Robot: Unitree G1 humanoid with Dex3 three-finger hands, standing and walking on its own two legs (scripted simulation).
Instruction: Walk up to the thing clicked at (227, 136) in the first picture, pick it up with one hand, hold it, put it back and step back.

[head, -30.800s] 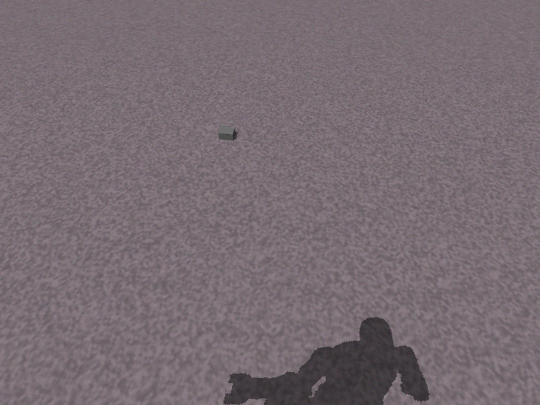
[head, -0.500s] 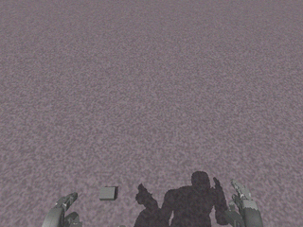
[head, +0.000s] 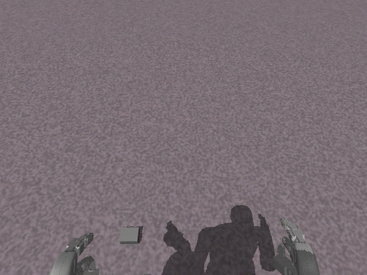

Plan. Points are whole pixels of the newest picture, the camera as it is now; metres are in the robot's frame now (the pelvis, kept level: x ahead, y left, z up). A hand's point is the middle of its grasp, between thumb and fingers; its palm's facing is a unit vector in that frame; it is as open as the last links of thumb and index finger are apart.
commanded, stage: home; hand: left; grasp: from above
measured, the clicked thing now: (129, 235) +0.43 +0.25 -0.69
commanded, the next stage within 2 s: stand in 0.24 s
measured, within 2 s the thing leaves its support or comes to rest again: neither
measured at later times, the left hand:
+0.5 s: hand out of the picture +0.15 +0.21 -0.09, palm faces +0.01 -0.95 -0.32, open 7.4 cm
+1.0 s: hand out of the picture +0.03 +0.25 -0.10, palm faces +0.04 -0.95 -0.32, open 7.4 cm
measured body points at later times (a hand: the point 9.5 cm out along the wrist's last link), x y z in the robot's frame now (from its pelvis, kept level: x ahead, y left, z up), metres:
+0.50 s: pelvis -0.01 +0.00 +0.02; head +0.02 +0.00 +0.47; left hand +0.15 +0.26 -0.07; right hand +0.14 -0.26 -0.09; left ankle +0.02 +0.13 -0.68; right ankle -0.02 -0.13 -0.68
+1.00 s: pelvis -0.01 +0.02 +0.06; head -0.01 +0.02 +0.51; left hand +0.03 +0.30 -0.08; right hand +0.06 -0.26 -0.08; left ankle +0.02 +0.13 -0.68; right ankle -0.02 -0.13 -0.68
